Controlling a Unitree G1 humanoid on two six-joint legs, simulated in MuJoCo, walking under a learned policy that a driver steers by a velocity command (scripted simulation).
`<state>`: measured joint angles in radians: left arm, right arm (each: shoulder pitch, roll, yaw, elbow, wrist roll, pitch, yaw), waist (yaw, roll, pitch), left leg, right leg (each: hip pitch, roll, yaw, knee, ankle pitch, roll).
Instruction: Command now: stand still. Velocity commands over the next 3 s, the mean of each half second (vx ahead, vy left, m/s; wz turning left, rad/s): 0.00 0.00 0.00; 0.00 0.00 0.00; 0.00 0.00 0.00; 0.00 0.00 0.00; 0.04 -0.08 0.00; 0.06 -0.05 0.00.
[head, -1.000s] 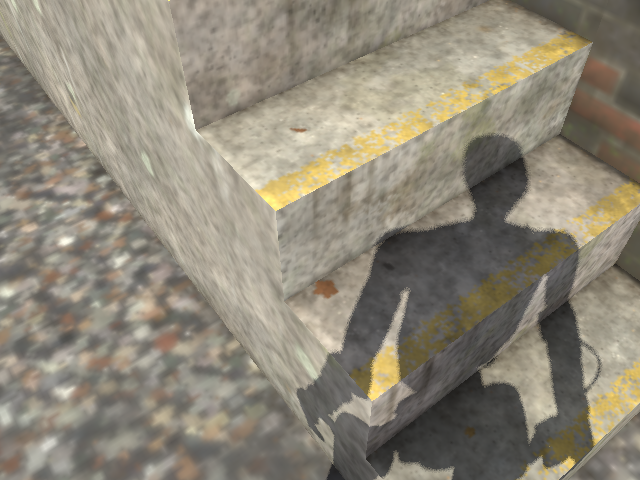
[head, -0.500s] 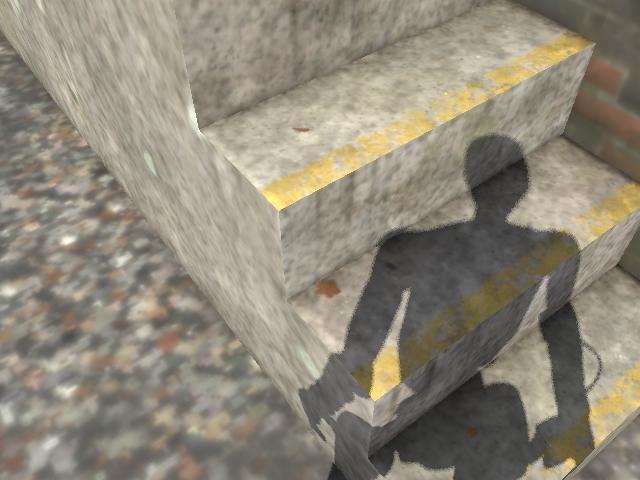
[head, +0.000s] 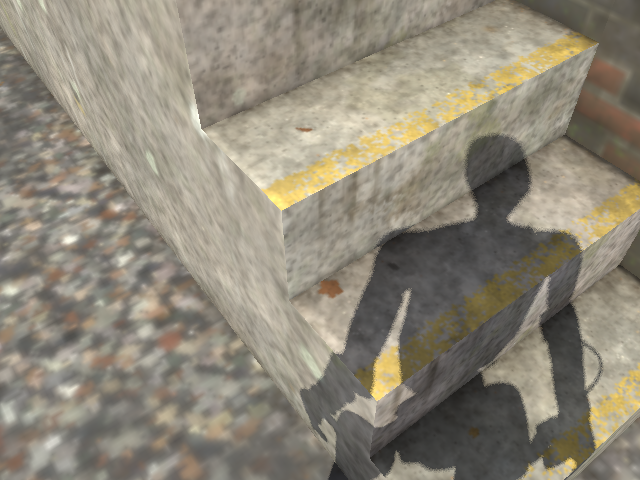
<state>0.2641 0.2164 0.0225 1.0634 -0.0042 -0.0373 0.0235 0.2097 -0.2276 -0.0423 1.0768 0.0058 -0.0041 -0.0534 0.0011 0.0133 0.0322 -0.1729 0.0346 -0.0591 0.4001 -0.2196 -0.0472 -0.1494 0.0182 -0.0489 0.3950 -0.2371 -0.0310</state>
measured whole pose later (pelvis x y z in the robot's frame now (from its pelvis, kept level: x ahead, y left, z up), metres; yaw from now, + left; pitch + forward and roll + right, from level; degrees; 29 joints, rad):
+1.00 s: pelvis +0.00 +0.00 +0.00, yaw +0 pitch -1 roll +0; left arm 0.27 0.21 0.02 1.07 0.00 -0.04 0.02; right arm 0.23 -0.22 -0.05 1.08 0.01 0.00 -0.05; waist 0.00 0.01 0.03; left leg -0.18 0.04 -0.06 0.41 -0.22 -0.05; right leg -0.15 0.02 -0.05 0.40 -0.24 -0.03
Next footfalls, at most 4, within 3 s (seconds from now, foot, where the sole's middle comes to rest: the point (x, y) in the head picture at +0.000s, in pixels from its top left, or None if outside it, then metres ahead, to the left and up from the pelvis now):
2.52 right None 0.05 -0.19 -0.78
2.76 left None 0.04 0.03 -0.78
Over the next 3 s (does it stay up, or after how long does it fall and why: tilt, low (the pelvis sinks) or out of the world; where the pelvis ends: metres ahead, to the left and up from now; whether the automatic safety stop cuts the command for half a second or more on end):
stays up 0.03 -0.08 0.00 its command is cut before an obstacle from the start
